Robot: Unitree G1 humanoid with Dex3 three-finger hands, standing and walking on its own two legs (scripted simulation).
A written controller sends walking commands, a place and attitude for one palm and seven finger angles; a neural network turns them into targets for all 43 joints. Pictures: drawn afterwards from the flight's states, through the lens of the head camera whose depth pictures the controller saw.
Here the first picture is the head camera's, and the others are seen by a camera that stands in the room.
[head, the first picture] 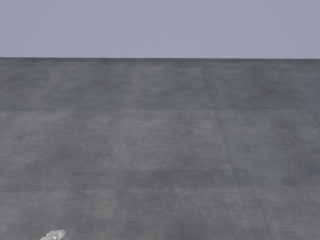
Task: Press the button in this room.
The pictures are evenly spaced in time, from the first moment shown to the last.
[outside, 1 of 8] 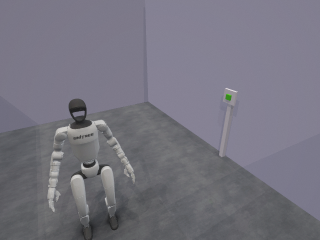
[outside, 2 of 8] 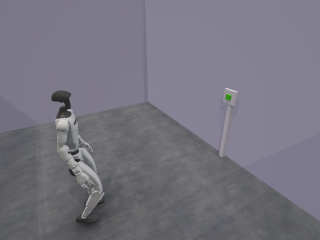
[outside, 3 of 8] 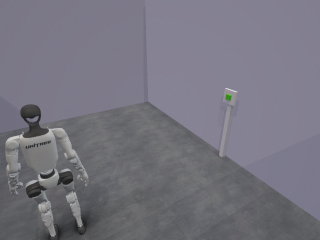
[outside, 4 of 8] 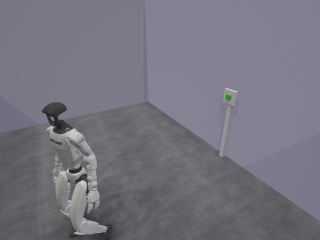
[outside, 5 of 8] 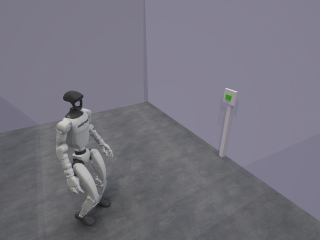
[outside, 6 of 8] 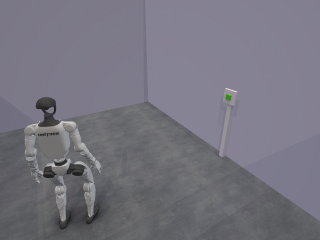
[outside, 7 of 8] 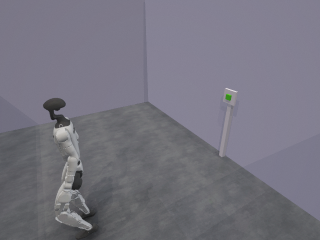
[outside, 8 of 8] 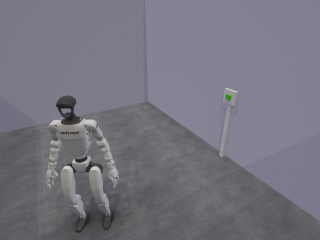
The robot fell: no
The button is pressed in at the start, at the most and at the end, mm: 0 0 0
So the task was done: no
